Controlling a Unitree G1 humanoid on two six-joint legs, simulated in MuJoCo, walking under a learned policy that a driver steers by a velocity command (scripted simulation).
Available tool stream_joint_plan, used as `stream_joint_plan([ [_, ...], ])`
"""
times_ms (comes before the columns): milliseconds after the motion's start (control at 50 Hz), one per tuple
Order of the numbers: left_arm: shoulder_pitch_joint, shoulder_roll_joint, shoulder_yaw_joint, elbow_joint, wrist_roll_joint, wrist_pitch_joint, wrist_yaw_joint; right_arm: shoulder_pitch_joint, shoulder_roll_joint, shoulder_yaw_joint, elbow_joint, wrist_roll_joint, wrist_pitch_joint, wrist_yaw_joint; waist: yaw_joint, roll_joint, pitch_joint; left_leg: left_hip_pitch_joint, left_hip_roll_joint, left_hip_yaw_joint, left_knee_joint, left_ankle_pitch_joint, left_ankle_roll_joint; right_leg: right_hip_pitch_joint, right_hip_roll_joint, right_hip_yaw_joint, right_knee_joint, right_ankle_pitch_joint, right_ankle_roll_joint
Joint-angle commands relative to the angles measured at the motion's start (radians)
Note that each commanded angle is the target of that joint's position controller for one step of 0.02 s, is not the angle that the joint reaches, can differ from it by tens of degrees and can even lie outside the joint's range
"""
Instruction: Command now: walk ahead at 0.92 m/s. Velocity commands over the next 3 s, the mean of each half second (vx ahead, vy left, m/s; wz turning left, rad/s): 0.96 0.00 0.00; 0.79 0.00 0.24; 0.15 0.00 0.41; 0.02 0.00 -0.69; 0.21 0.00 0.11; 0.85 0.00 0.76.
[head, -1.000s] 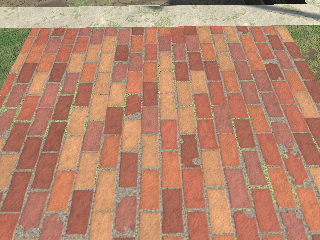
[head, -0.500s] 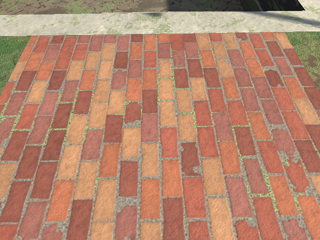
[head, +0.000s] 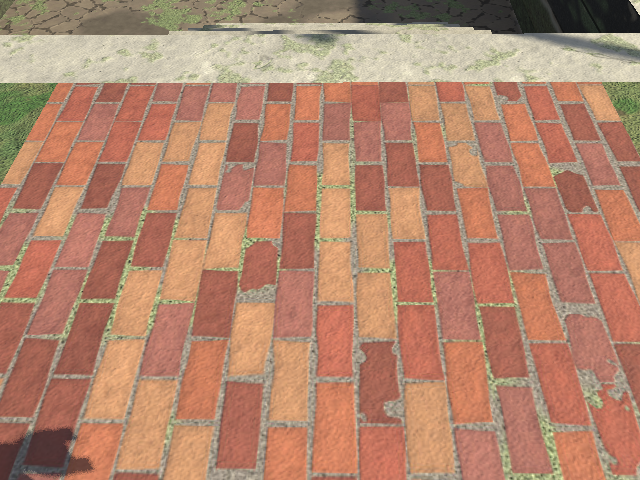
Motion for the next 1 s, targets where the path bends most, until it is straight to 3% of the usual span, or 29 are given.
stream_joint_plan([
  [20, -0.008, 0.118, 0.015, -0.055, -0.008, -0.03, 0.004, -0.187, -0.017, 0.011, -0.112, 0.012, -0.003, 0.007, -0.017, -0.061, 0.231, -0.037, -0.014, 0.052, -0.222, 0.102, -0.005, -0.141, -0.229, 0.145, -0.237, 0.16, -0.125],
  [80, 0.013, 0.14, 0.015, -0.044, -0.016, -0.036, 0.01, -0.243, -0.018, 0.017, -0.139, 0.019, -0.004, 0.005, -0.017, -0.067, 0.236, 0.074, -0.047, 0.096, -0.377, 0.138, 0.043, -0.043, -0.255, 0.076, -0.274, 0.431, -0.12],
  [120, 0.015, 0.169, 0.017, -0.037, -0.01, -0.033, 0.009, -0.217, -0.038, 0.012, -0.142, 0.021, -0.006, -0.01, -0.04, -0.104, 0.178, 0.174, -0.113, 0.136, -0.426, 0.067, 0.084, 0.068, -0.265, 0.024, -0.151, 0.883, -0.104],
  [160, 0.024, 0.221, 0.029, -0.022, 0.009, -0.014, 0.023, -0.051, -0.092, -0.009, -0.111, 0.02, -0.008, -0.031, -0.126, -0.174, 0.047, 0.36, -0.189, 0.144, -0.418, -0.065, 0.118, 0.147, -0.292, 0.005, 0.133, 1.283, -0.086],
  [180, 0.007, 0.25, 0.039, -0.021, 0.019, 0.003, 0.033, 0.151, -0.133, -0.028, -0.054, 0.021, -0.01, -0.045, -0.215, -0.19, -0.054, 0.559, -0.215, 0.131, -0.436, -0.131, 0.133, 0.113, -0.296, -0.003, 0.378, 1.31, -0.077],
  [200, -0.036, 0.25, 0.044, -0.035, 0.019, 0.01, 0.034, 0.361, -0.183, -0.052, 0.007, 0.01, -0.012, -0.059, -0.318, -0.164, -0.147, 0.837, -0.15, 0.06, -0.468, -0.17, 0.155, -0.068, -0.256, -0.01, 0.691, 1.112, -0.07],
  [220, 0.023, 0.096, 0.013, -0.075, -0.014, 0.007, 0.007, 0.454, -0.272, -0.076, 0.025, -0.028, -0.017, -0.069, -0.247, 0.052, -0.278, 1.159, 0.138, -0.353, -0.5, -0.592, 0.224, -0.463, -0.126, 0.015, 1.1, 0.408, -0.056],
  [240, 0.042, 0.086, 0.011, -0.099, -0.041, -0.019, -0.009, 0.431, -0.271, -0.078, 0.035, -0.017, -0.019, -0.047, -0.188, 0.185, -0.366, 1.213, 0.272, -0.882, -0.748, -0.806, 0.268, -0.681, 0.01, 0.167, 1.301, -0.143, -0.066],
  [260, -0.098, 0.147, 0.025, -0.14, -0.043, -0.022, 0.001, 0.318, -0.222, -0.07, 0.041, -0.009, -0.024, -0.039, -0.157, 0.11, -0.179, 1.084, 0.216, -0.781, -0.801, -0.741, 0.227, -0.787, -0.067, 0.187, 1.33, -0.027, -0.09],
  [280, -0.174, 0.154, 0.023, -0.159, -0.032, -0.025, 0.002, 0.268, -0.146, -0.052, 0.045, 0.001, -0.036, -0.036, -0.142, -0.009, -0.069, 0.916, 0.2, -0.608, -0.799, -0.568, 0.21, -0.782, -0.114, 0.165, 1.278, 0.056, -0.091],
  [300, -0.196, 0.13, 0.018, -0.162, -0.018, -0.021, -0.002, 0.238, -0.1, -0.04, 0.054, -0.001, -0.045, -0.037, -0.102, -0.067, -0.014, 0.779, 0.162, -0.499, -0.818, -0.459, 0.185, -0.733, -0.15, 0.165, 1.213, 0.077, -0.089],
  [340, -0.169, 0.076, 0.006, -0.169, 0.018, 0.012, -0.024, 0.235, -0.044, -0.015, 0.086, 0.008, -0.056, -0.047, -0.02, -0.023, 0.041, 0.585, 0.098, -0.361, -0.865, -0.414, 0.153, -0.651, -0.19, 0.169, 1.132, 0.073, -0.063],
  [400, -0.297, 0.076, -0.005, -0.23, 0.028, 0.044, -0.042, 0.29, -0.071, -0.011, 0.104, 0.028, -0.076, -0.053, -0.011, -0.01, 0.156, 0.507, 0.06, -0.252, -0.952, -0.334, 0.154, -0.768, -0.232, 0.12, 1.029, 0.13, -0.015],
  [460, -0.488, 0.105, -0.015, -0.307, 0.023, 0.039, -0.048, 0.345, -0.077, -0.005, 0.1, 0.035, -0.086, -0.043, -0.05, -0.023, 0.225, 0.476, -0.016, -0.11, -1.006, -0.091, 0.142, -0.766, -0.221, 0.038, 0.737, 0.315, 0.004],
  [520, -0.605, 0.09, -0.031, -0.337, 0.004, 0.031, -0.06, 0.441, -0.09, 0.0, 0.121, 0.057, -0.099, -0.046, -0.1, -0.028, 0.226, 0.532, -0.026, -0.039, -1.069, 0.251, 0.103, -0.602, -0.148, -0.065, 0.489, 0.487, -0.023],
  [560, -0.635, 0.111, -0.031, -0.355, -0.003, 0.029, -0.054, 0.452, -0.133, -0.003, 0.127, 0.05, -0.098, -0.056, -0.095, 0.012, 0.216, 0.694, 0.016, -0.022, -1.056, 0.457, 0.091, -0.587, -0.127, -0.058, 0.384, 0.516, -0.047],
  [600, -0.61, 0.149, -0.019, -0.353, 0.003, 0.029, -0.04, 0.466, -0.173, -0.006, 0.129, 0.035, -0.087, -0.066, -0.072, 0.049, 0.14, 0.883, 0.04, 0.003, -0.921, 0.863, 0.072, -0.551, -0.047, -0.093, 0.346, 0.398, -0.072],
  [620, -0.543, 0.175, -0.008, -0.342, 0.003, 0.03, -0.032, 0.463, -0.2, -0.01, 0.133, 0.021, -0.076, -0.077, -0.028, 0.084, 0.078, 0.939, 0.061, 0.004, -0.8, 1.028, 0.066, -0.482, -0.012, -0.087, 0.347, 0.317, -0.085],
  [660, -0.186, 0.243, 0.027, -0.238, 0.001, 0.035, -0.003, 0.408, -0.24, -0.024, 0.129, -0.003, -0.043, -0.096, 0.149, 0.107, -0.102, 0.908, 0.074, 0.021, -0.353, 1.043, 0.065, -0.152, 0.01, -0.053, 0.312, 0.198, -0.118],
  [680, -0.002, 0.3, 0.051, -0.193, 0.019, 0.04, 0.015, 0.383, -0.203, -0.02, 0.112, -0.007, -0.039, -0.095, 0.216, 0.08, -0.197, 0.7, 0.033, 0.019, -0.03, 0.777, 0.073, 0.105, -0.109, 0.064, 0.376, 0.023, -0.144],
  [700, -0.007, 0.392, 0.075, -0.191, 0.058, 0.037, 0.017, 0.522, 0.003, 0.021, 0.068, 0.038, -0.049, -0.061, 0.052, -0.261, -0.306, 0.238, -0.149, -0.016, 0.405, -0.26, 0.038, 0.43, -0.434, 0.601, 0.318, -0.2, -0.269],
  [720, -0.031, 0.329, 0.076, -0.187, 0.027, 0.041, -0.006, 0.472, -0.1, 0.005, 0.056, 0.069, -0.071, -0.064, 0.084, -0.225, -0.37, 0.085, -0.188, -0.142, 0.526, -0.369, 0.062, 0.45, -0.448, 0.926, 0.106, -0.334, -0.297],
  [740, -0.151, 0.266, 0.064, -0.188, 0.027, 0.028, -0.01, 0.334, -0.12, 0.002, 0.019, 0.071, -0.071, -0.075, 0.045, -0.123, -0.145, 0.004, -0.101, -0.139, 0.485, -0.242, 0.076, 0.278, -0.412, 0.711, 0.072, -0.263, -0.242],
  [760, -0.201, 0.192, 0.047, -0.185, 0.029, 0.014, -0.014, 0.284, -0.111, 0.007, 0.015, 0.059, -0.07, -0.075, 0.02, 0.004, -0.042, 0.051, -0.071, -0.129, 0.418, -0.195, 0.071, 0.096, -0.393, 0.562, 0.059, -0.017, -0.213],
  [780, -0.227, 0.152, 0.033, -0.174, 0.037, 0.002, -0.011, 0.281, -0.084, 0.01, 0.026, 0.048, -0.056, -0.072, -0.024, 0.05, 0.031, 0.116, -0.047, -0.132, 0.371, -0.194, 0.061, -0.046, -0.36, 0.42, 0.057, 0.25, -0.177],
  [820, -0.207, 0.104, 0.01, -0.137, 0.018, -0.019, -0.007, 0.332, -0.044, 0.013, 0.031, 0.019, -0.014, -0.059, -0.093, 0.005, 0.068, 0.23, -0.028, -0.122, 0.277, -0.217, 0.032, -0.199, -0.322, 0.215, 0.052, 0.633, -0.113],
  [880, -0.205, 0.157, 0.013, -0.129, -0.013, -0.042, -0.005, 0.248, -0.027, 0.016, -0.032, 0.013, 0.014, -0.041, -0.12, -0.095, 0.119, 0.197, -0.04, -0.033, 0.106, -0.148, 0.012, -0.259, -0.271, 0.013, 0.038, 0.971, -0.063],
  [940, -0.265, 0.151, 0.009, -0.152, -0.024, -0.036, 0.013, 0.121, -0.02, 0.031, -0.075, 0.026, 0.001, -0.02, -0.104, -0.101, 0.132, 0.308, -0.104, 0.098, -0.268, 0.128, 0.003, -0.314, -0.148, -0.166, 0.052, 0.842, -0.016],
  [1000, -0.226, 0.219, 0.024, -0.168, -0.039, -0.035, 0.038, 0.174, -0.047, 0.025, -0.061, 0.008, 0.001, -0.007, -0.113, -0.114, 0.031, 0.448, -0.187, 0.175, -0.402, 0.25, 0.026, -0.212, -0.185, -0.19, 0.214, 0.974, 0.022],
])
